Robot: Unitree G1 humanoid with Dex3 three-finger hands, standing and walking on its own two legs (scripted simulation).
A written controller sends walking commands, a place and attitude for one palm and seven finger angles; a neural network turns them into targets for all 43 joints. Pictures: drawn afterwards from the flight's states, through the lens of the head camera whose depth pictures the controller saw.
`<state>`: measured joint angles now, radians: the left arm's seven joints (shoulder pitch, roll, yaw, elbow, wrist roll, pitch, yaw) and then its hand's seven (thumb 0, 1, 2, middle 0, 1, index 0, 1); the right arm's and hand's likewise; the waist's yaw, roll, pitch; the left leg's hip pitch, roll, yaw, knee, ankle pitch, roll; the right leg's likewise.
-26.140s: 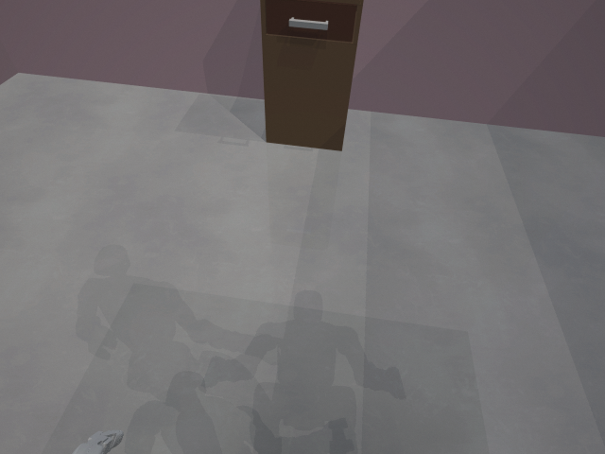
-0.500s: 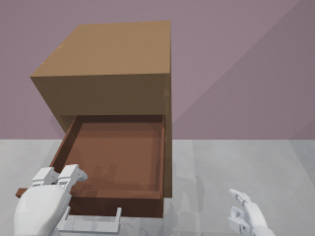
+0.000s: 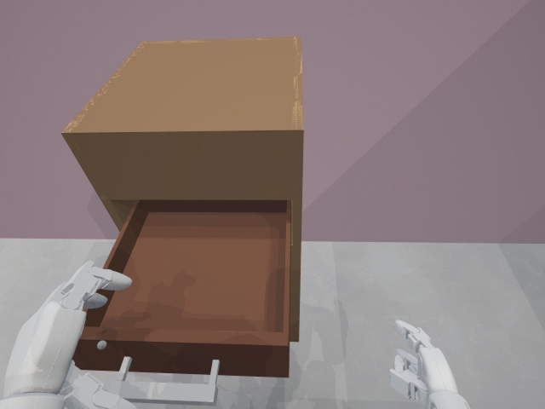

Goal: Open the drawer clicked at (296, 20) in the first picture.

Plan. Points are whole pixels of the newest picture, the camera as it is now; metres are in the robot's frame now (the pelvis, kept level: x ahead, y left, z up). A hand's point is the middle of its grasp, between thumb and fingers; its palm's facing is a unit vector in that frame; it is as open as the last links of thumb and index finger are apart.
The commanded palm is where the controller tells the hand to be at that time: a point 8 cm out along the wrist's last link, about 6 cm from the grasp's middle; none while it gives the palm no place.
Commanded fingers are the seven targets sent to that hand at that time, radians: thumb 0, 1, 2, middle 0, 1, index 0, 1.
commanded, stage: draw the hand back to the body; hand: left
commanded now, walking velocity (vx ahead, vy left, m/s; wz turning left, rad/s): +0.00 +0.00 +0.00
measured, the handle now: (167, 378) +0.18 +0.21 -0.09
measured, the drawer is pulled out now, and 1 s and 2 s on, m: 0.30 0.30 0.30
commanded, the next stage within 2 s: step back with the hand held close in 0.92 s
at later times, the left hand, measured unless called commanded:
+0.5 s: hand (102, 295) +0.19 +0.22 +0.16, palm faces +0.37 -0.83 -0.41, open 10.6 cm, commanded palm +0.14 +0.26 +0.19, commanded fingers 0.00 0.55 0.75 -0.22 -0.52 -0.22 -0.52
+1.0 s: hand (104, 288) +0.19 +0.21 +0.17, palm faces +0.40 -0.82 -0.41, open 7.5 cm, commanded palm +0.14 +0.25 +0.19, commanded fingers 0.00 0.90 0.90 -0.20 -0.30 -0.20 -0.30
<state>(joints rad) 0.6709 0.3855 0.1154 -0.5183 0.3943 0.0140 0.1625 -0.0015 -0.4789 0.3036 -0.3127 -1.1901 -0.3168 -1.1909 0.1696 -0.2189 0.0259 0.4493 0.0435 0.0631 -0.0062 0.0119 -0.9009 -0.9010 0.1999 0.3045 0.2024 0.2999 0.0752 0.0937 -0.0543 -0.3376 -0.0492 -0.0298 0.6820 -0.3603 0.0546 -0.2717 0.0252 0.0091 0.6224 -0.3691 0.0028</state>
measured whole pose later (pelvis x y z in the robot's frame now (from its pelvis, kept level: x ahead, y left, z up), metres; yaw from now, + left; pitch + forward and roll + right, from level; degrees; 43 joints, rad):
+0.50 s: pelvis +0.02 -0.02 +0.02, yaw +2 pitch -1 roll -1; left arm 0.60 0.33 0.24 -0.51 -0.04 -0.06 0.11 0.00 0.22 0.60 -0.26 -0.74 -0.26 -0.74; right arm 0.17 -0.21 0.02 0.61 0.01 -0.10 -0.07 0.01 -0.90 -0.90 0.20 0.30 0.20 0.30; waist 0.05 0.05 -0.02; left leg -0.17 -0.05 -0.07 0.46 -0.28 0.03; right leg -0.09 0.02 -0.02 0.40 -0.30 -0.02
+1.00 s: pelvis +0.02 -0.03 +0.02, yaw +2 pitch -2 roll +0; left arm 0.56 0.33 0.28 -0.48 -0.06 -0.07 0.10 0.02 0.87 0.89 -0.21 -0.31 -0.21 -0.31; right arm 0.16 -0.21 0.02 0.62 0.02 -0.06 -0.07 0.01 -0.90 -0.90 0.20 0.30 0.20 0.30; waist 0.05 0.06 -0.01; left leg -0.12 -0.03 -0.08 0.41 -0.25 0.01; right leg -0.05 0.04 -0.03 0.36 -0.27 -0.04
